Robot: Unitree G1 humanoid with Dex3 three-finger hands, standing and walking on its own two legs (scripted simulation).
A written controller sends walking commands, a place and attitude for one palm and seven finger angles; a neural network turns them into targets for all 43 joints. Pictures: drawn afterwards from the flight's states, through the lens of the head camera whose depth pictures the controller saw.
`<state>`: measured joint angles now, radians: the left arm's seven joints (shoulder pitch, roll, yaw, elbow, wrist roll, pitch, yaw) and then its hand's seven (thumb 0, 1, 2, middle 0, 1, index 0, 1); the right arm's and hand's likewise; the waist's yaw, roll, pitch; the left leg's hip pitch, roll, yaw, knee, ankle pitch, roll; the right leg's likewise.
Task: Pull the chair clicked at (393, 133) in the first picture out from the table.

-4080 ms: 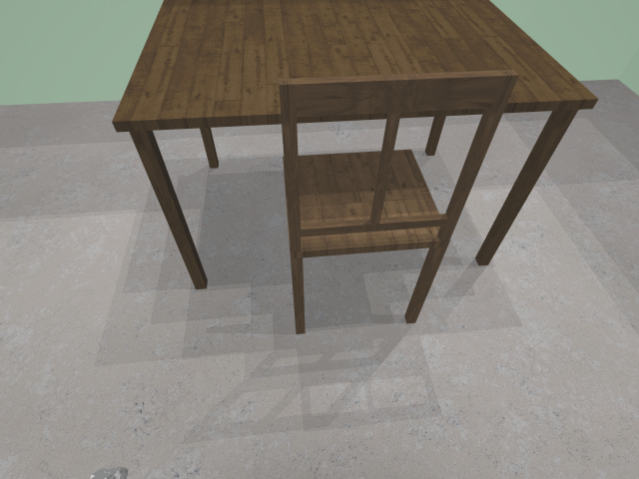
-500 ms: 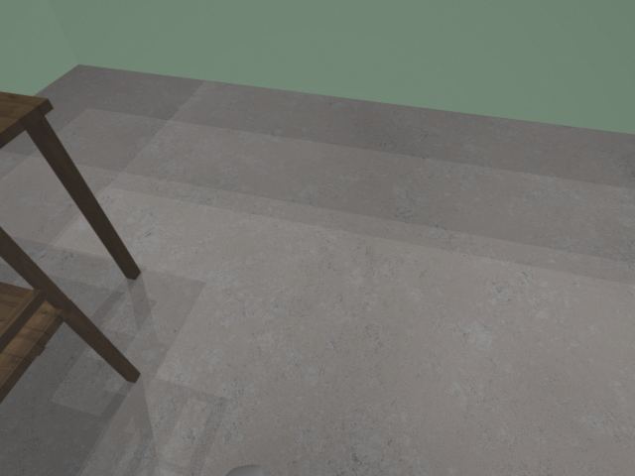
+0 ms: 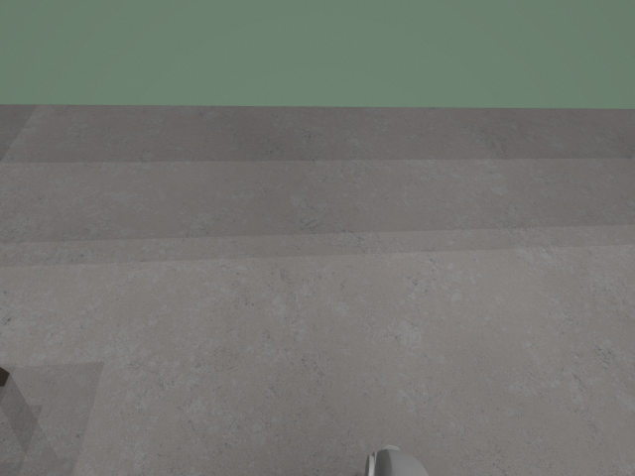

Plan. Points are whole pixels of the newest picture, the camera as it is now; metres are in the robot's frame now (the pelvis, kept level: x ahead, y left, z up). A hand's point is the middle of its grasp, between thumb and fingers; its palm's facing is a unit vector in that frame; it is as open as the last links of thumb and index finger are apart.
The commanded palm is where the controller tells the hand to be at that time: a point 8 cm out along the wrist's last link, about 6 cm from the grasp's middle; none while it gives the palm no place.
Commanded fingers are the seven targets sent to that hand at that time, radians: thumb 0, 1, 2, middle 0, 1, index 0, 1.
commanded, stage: walk to a spot facing it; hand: left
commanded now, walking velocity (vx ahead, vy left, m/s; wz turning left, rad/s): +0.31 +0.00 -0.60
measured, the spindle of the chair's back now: out of the picture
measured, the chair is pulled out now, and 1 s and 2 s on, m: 0.00 0.00 0.00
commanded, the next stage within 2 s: turn to face it in 0.28 s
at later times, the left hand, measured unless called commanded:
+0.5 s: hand (262, 357) +0.32 +0.11 -0.16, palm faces -0.22 -0.95 -0.22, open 7.3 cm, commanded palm none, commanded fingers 0.00 0.90 0.90 -0.20 -0.30 -0.20 -0.30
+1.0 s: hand (232, 344) +0.34 +0.17 -0.18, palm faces +0.07 -0.97 -0.23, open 7.4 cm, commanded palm none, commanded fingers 0.00 0.90 0.90 -0.20 -0.30 -0.20 -0.30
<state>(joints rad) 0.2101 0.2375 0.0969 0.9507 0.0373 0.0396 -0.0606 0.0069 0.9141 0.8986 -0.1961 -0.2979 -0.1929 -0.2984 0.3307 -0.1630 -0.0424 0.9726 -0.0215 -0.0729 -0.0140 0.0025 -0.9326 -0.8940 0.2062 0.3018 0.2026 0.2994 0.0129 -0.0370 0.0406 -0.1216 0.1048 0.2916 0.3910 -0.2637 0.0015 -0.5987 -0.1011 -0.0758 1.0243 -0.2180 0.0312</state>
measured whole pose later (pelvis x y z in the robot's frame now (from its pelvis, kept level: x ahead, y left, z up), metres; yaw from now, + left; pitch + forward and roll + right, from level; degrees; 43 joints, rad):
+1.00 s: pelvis +0.27 -0.04 -0.01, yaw +1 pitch +2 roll -2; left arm 0.18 0.21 0.08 0.96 0.02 0.05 0.02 0.00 0.91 0.90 -0.20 -0.30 -0.20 -0.30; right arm 0.20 -0.20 -0.07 0.95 -0.02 0.03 0.00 0.00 -0.91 -0.89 0.21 0.30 0.20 0.30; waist -0.01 0.01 0.05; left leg -0.35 -0.04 -0.05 0.47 -0.16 0.05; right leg -0.42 -0.05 0.00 0.88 -0.44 0.08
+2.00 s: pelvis +0.28 -0.07 -0.02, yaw +40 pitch +0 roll +0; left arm 0.18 0.21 0.04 0.83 0.02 0.02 0.01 0.00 0.91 0.90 -0.20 -0.30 -0.20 -0.30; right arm 0.18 -0.26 -0.10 0.91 -0.02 0.08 0.02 0.01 -0.91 -0.89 0.21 0.30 0.20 0.30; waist -0.01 0.05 0.07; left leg -0.48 -0.05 -0.07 0.98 -0.46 -0.03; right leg -0.29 -0.06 -0.10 0.58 -0.29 0.00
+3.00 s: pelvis +0.29 -0.03 -0.01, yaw +75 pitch +0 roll +1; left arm 0.18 0.20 0.03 0.85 0.02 0.02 0.02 0.00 0.91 0.90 -0.20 -0.30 -0.20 -0.30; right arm 0.22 -0.27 -0.10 0.94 -0.02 0.08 0.03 0.01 -0.91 -0.89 0.20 0.30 0.20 0.30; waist -0.04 0.04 0.07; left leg -0.51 -0.02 -0.02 1.14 -0.43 -0.07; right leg -0.19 -0.08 -0.10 0.51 -0.31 0.01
